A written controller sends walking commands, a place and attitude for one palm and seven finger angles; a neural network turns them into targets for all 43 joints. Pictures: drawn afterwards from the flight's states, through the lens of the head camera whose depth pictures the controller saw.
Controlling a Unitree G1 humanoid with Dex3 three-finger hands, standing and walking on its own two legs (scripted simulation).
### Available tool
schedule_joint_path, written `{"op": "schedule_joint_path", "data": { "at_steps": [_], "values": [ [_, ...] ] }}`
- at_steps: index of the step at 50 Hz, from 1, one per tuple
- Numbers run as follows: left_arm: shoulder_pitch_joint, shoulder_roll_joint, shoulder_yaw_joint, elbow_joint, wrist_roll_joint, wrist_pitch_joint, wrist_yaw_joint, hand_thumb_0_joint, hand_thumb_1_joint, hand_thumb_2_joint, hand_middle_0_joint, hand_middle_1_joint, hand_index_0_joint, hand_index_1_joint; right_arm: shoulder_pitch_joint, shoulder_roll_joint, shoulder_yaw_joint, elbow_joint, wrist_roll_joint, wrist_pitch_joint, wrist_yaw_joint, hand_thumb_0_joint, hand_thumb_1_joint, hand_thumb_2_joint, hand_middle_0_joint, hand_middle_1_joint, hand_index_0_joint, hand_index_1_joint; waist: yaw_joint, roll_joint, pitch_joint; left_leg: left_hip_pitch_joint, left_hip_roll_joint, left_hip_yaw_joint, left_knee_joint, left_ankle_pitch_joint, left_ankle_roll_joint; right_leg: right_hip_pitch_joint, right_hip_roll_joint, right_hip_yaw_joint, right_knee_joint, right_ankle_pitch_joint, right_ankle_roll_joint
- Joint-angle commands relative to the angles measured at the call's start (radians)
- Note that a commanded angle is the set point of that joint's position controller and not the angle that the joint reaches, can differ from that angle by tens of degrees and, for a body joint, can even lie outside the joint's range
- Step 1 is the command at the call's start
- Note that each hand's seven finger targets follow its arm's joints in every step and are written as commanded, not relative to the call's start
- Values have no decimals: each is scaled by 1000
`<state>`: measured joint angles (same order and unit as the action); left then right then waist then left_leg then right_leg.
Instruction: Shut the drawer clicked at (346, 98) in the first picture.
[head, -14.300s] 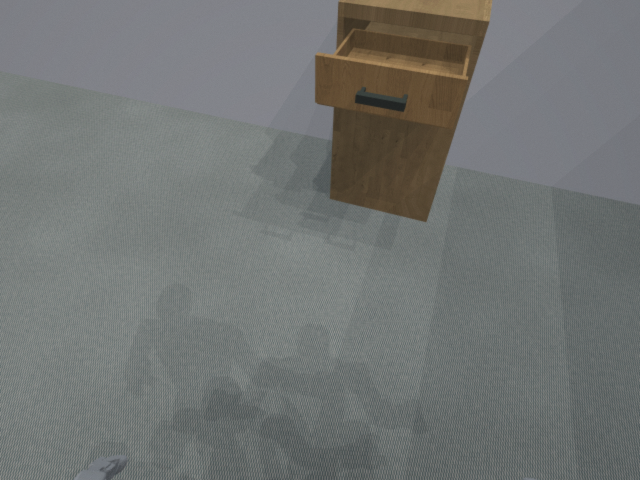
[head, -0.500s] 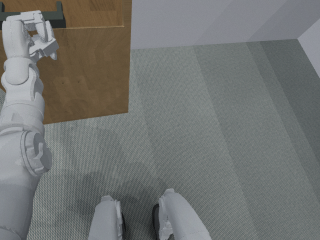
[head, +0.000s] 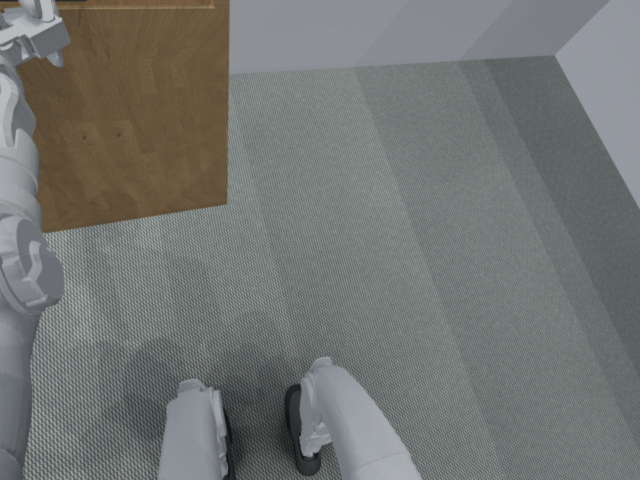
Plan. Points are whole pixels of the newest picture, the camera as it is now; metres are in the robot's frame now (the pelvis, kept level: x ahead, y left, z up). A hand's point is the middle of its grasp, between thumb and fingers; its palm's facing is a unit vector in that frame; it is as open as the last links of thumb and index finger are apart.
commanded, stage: pull the fist back off the drawer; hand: left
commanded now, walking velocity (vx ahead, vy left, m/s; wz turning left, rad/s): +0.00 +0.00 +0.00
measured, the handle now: out of the picture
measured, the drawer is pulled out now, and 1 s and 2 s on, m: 0.00 0.00 0.00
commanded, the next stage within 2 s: draw the hand back to the body in 0.52 s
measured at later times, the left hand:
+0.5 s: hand (51, 32) +0.59 +0.19 +0.08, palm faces +0.13 -0.99 -0.01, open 3.1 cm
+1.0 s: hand out of the picture +0.48 +0.21 +0.15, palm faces +0.16 -0.99 -0.02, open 3.3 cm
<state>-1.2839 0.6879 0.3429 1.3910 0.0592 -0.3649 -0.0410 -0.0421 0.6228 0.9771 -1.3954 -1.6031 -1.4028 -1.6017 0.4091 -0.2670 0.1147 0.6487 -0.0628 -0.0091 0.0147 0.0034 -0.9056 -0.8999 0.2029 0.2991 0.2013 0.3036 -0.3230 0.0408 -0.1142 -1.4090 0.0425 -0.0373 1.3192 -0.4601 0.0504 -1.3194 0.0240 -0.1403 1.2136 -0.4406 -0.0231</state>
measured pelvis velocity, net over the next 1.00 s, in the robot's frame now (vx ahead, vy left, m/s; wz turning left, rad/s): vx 0.10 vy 0.00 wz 0.02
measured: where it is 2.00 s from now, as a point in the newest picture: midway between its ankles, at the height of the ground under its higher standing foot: (263, 455)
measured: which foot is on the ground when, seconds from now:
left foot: down 0.00-1.00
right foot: down 0.00-1.00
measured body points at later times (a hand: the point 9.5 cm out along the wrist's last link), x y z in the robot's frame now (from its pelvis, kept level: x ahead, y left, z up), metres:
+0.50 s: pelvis +0.04 +0.01 +0.02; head +0.21 +0.04 +0.44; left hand +0.58 +0.24 +0.08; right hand +0.02 -0.24 -0.08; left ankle +0.06 +0.09 -0.60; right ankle +0.06 -0.12 -0.60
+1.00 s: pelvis +0.10 +0.00 +0.09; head +0.18 +0.02 +0.53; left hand +0.47 +0.26 +0.15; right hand +0.19 -0.25 -0.03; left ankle +0.06 +0.09 -0.60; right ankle +0.06 -0.12 -0.60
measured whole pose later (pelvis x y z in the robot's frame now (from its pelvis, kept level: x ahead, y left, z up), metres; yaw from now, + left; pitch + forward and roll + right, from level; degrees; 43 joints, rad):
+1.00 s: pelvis +0.10 +0.00 +0.09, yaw +1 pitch +18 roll -3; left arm -0.31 0.29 0.26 0.50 -0.19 -0.33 -0.07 0.02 0.90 0.90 -1.40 -1.60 -1.40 -1.60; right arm 0.33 -0.24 0.02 0.55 0.04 0.08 0.03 0.01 -0.91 -0.90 0.20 0.30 0.20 0.30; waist -0.07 0.03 -0.15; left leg -0.75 0.03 0.01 0.93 -0.49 0.03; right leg -0.70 0.04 -0.06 0.85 -0.46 -0.01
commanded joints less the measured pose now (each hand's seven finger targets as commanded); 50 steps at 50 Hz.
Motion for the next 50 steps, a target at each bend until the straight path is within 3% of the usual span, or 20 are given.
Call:
{"op": "schedule_joint_path", "data": {
  "at_steps": [1, 4, 9, 15, 20, 23, 24, 29, 30, 31, 34, 36, 37, 39, 40, 41, 42, 45, 47, 50],
  "values": [
    [-635, 214, 39, -292, -16, -61, 24, 0, 900, 900, -1400, -1600, -1400, -1600, 215, -233, -81, -23, -3, -16, -15, 0, -900, -900, 200, 300, 200, 300, -55, 292, -544, 542, 8, -134, -192, -21, -7, 120, 26, 91, -163, -22, -4],
    [-592, 202, 44, -274, -22, -50, 13, 0, 900, 900, -1400, -1600, -1400, -1600, 216, -230, -83, -26, -3, -12, -7, 0, -900, -900, 200, 300, 200, 300, -40, 270, -515, 509, 7, -121, -190, -28, -6, 144, 26, 96, -172, -31, -4],
    [-496, 156, 54, -303, -41, -47, -3, 0, 900, 900, -1400, -1600, -1400, -1600, 215, -227, -95, -35, -2, 0, 5, 0, -900, -900, 200, 300, 200, 300, -6, 257, -543, 568, 12, -129, -200, 26, -12, 149, 27, 83, -164, -2, -5],
    [-320, 126, 90, -381, -63, -61, -9, 0, 900, 900, -1400, -1600, -1400, -1600, 205, -217, -110, -55, 3, 25, 19, 0, -900, -900, 200, 300, 200, 300, 59, 248, -603, 650, 13, -111, -209, 157, -19, 213, 29, 79, -167, 59, -9],
    [-186, 80, 89, -449, -74, -84, -1, 0, 900, 900, -1400, -1600, -1400, -1600, 188, -204, -120, -70, 8, 50, 29, 0, -900, -900, 200, 300, 200, 300, 91, 206, -584, 682, 13, -85, -222, 257, -22, 280, 30, 77, -181, 119, -7],
    [-162, 20, 59, -486, -87, -104, 1, 0, 900, 900, -1400, -1600, -1400, -1600, 178, -194, -131, -68, 12, 63, 33, 0, -900, -900, 200, 300, 200, 300, 87, 182, -565, 708, 11, -73, -219, 318, -23, 299, 33, 80, -192, 168, -3],
    [-147, 36, 75, -491, -89, -112, 3, 0, 900, 900, -1400, -1600, -1400, -1600, 178, -194, -134, -66, 13, 69, 32, 0, -900, -900, 200, 300, 200, 300, 92, 163, -556, 706, 12, -71, -222, 329, -24, 318, 33, 80, -194, 180, -3],
    [-95, -65, 25, -499, -102, -145, 3, 0, 900, 900, -1400, -1600, -1400, -1600, 173, -184, -150, -54, 11, 89, 37, 0, -900, -900, 200, 300, 200, 300, 91, 158, -554, 785, 12, -70, -217, 459, -34, 310, 33, 77, -191, 263, -3],
    [-103, -94, -1, -500, -103, -150, 0, 0, 900, 900, -1400, -1600, -1400, -1600, 176, -180, -151, -50, 11, 93, 38, 0, -900, -900, 200, 300, 200, 300, 85, 182, -547, 806, 10, -67, -212, 493, -34, 298, 31, 78, -189, 283, -4],
    [-77, -80, 17, -494, -98, -151, -1, 0, 900, 900, -1400, -1600, -1400, -1600, 179, -181, -154, -47, 10, 100, 38, 0, -900, -900, 200, 300, 200, 300, 99, 178, -549, 822, 14, -72, -214, 536, -41, 302, 30, 73, -184, 297, -5],
    [144, -61, 48, -691, -134, -143, -13, 0, 900, 900, -1400, -1600, -1400, -1600, 153, -174, -166, -111, 30, 118, 43, 0, -900, -900, 200, 300, 200, 300, 193, 205, -717, 958, 9, -49, -255, 733, -50, 477, 35, 84, -216, 426, -7],
    [306, -89, 35, -815, -164, -115, -23, 0, 900, 900, -1400, -1600, -1400, -1600, 140, -159, -166, -144, 45, 124, 47, 0, -900, -900, 200, 300, 200, 300, 227, 222, -753, 1016, 7, -35, -282, 862, -53, 573, 37, 83, -240, 539, -6],
    [377, -96, 32, -880, -181, -95, -27, 0, 900, 900, -1400, -1600, -1400, -1600, 128, -155, -167, -159, 54, 125, 49, 0, -900, -900, 200, 300, 200, 300, 238, 185, -734, 1010, 6, -28, -301, 867, -49, 628, 38, 84, -261, 581, -2],
    [480, -127, 16, -958, -213, -53, -30, 0, 900, 900, -1400, -1600, -1400, -1600, 101, -144, -168, -182, 73, 119, 41, 0, -900, -900, 200, 300, 200, 300, 232, 49, -650, 914, -7, 8, -341, 760, -22, 761, 35, 97, -308, 665, 10],
    [535, -121, 25, -979, -222, -39, -28, 0, 900, 900, -1400, -1600, -1400, -1600, 95, -142, -166, -190, 79, 112, 33, 0, -900, -900, 200, 300, 200, 300, 239, 10, -617, 876, -12, 15, -361, 719, -17, 811, 32, 102, -317, 683, 9],
    [538, -156, -3, -1019, -233, -28, -25, 0, 900, 900, -1400, -1600, -1400, -1600, 76, -136, -164, -195, 88, 106, 26, 0, -900, -900, 200, 300, 200, 300, 227, -2, -565, 862, -16, 27, -383, 672, -13, 829, 30, 107, -339, 690, 15],
    [554, -152, 5, -1061, -244, -26, -19, 0, 900, 900, -1400, -1600, -1400, -1600, 64, -134, -164, -194, 92, 97, 20, 0, -900, -900, 200, 300, 200, 300, 235, 7, -544, 864, -18, 29, -400, 637, -14, 841, 30, 107, -350, 667, 16],
    [605, -196, -31, -1119, -256, -32, -11, 0, 900, 900, -1400, -1600, -1400, -1600, 24, -129, -162, -184, 100, 70, 4, 0, -900, -900, 200, 300, 200, 300, 224, 29, -417, 890, -23, 36, -439, 547, -15, 814, 32, 107, -392, 568, 12],
    [668, -250, -81, -1116, -251, -34, -25, 0, 900, 900, -1400, -1600, -1400, -1600, 11, -124, -160, -176, 100, 58, -1, 0, -900, -900, 200, 300, 200, 300, 219, 57, -361, 940, -16, 26, -459, 597, -21, 784, 31, 99, -406, 546, 11],
    [759, -259, -110, -1187, -265, -9, -71, 0, 900, 900, -1400, -1600, -1400, -1600, -13, -127, -165, -186, 105, 41, -4, 0, -900, -900, 200, 300, 200, 300, 237, 118, -386, 1028, -12, 18, -470, 693, -26, 807, 25, 99, -419, 574, 7]
  ]
}}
